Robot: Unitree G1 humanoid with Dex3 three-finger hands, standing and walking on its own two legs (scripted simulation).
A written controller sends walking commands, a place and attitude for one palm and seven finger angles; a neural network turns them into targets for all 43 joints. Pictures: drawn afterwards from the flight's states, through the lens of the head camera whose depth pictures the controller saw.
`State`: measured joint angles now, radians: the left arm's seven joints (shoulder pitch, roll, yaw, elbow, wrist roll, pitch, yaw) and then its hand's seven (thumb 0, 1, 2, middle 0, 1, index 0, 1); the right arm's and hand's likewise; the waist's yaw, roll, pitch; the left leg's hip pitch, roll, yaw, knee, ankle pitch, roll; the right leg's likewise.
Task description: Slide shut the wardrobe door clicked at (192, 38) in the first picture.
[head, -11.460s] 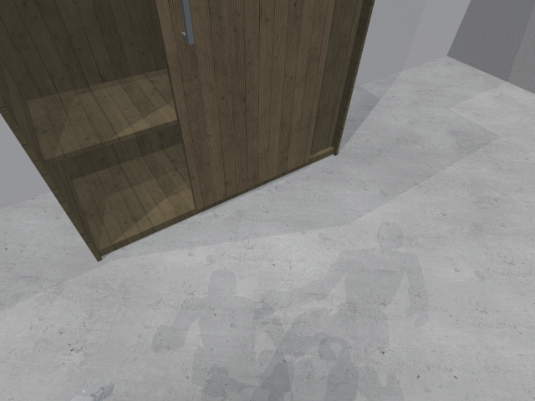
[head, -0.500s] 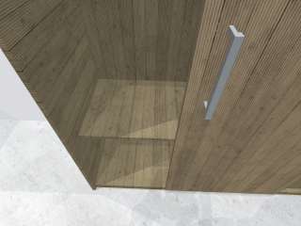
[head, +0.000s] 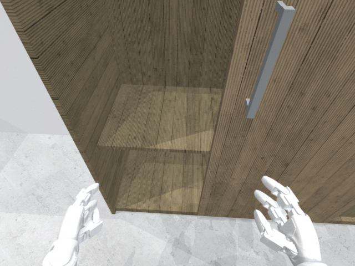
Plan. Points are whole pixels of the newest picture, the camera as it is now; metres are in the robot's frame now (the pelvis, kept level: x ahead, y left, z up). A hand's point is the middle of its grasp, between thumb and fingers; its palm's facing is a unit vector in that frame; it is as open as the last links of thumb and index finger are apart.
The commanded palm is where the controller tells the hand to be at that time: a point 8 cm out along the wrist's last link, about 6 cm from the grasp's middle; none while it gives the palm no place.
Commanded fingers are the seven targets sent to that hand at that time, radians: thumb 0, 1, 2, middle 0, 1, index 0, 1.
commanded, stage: raise the hand with hooked fingers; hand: right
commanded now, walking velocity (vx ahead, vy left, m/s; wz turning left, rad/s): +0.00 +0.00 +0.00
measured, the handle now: (263, 67) +0.48 -0.15 +0.23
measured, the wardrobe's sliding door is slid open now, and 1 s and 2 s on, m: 0.46 0.46 0.46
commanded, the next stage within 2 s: move the hooked fingers beside the handle in 1.70 s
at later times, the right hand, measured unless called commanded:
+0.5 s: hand (326, 199) +0.23 -0.23 +0.13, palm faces +0.06 +0.99 -0.08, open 11.5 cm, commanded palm +0.19 -0.28 +0.14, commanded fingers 0.00 0.17 -0.44 0.28 0.99 0.28 0.99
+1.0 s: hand out of the picture +0.25 -0.30 +0.22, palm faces +0.10 +0.99 -0.12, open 13.9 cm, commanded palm +0.22 -0.33 +0.23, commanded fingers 0.00 0.50 -0.30 0.30 1.20 0.30 1.20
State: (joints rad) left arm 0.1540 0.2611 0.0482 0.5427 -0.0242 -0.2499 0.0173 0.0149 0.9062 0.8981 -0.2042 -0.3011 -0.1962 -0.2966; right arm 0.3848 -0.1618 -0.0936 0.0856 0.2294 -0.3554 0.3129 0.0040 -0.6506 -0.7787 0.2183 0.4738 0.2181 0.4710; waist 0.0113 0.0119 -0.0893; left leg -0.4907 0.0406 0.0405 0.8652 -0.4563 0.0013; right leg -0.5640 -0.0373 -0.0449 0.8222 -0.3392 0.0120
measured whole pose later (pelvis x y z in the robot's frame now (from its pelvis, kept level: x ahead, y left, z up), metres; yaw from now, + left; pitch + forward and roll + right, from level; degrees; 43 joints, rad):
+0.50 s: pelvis -0.01 +0.00 +0.02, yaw -1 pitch +1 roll +1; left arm 0.31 0.24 -0.05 0.64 -0.04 -0.31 0.07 0.02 0.90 0.90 -0.21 -0.30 -0.20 -0.30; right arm 0.24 -0.33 -0.33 -0.02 0.35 -0.13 0.31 0.00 -0.05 -0.53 0.26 0.85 0.26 0.84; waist 0.01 -0.05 -0.05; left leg -0.35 0.01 0.07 0.71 -0.38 0.00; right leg -0.46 -0.05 -0.01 0.72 -0.29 0.01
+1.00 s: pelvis +0.00 -0.01 +0.03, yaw -3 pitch -3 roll +1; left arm 0.18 0.25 -0.10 0.64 -0.07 -0.33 0.08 0.02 0.90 0.90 -0.21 -0.30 -0.20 -0.30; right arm -0.07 -0.46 -0.44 0.07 0.35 0.09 0.45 -0.01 0.46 -0.31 0.30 1.18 0.30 1.17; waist -0.07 -0.06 -0.02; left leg -0.14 0.03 0.09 0.50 -0.30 -0.02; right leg -0.27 -0.02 0.00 0.54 -0.22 -0.01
